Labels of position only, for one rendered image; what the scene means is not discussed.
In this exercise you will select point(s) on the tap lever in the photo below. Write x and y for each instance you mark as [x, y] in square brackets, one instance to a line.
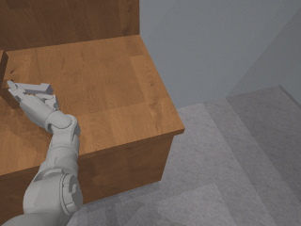
[43, 88]

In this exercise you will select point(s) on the left robot forearm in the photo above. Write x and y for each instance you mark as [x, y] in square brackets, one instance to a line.
[64, 147]

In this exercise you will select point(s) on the left robot hand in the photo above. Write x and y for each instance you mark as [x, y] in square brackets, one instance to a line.
[37, 108]

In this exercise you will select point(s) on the robot left upper arm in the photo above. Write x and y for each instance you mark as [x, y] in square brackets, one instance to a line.
[50, 202]

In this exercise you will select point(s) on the counter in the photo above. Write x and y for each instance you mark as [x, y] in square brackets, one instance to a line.
[92, 55]

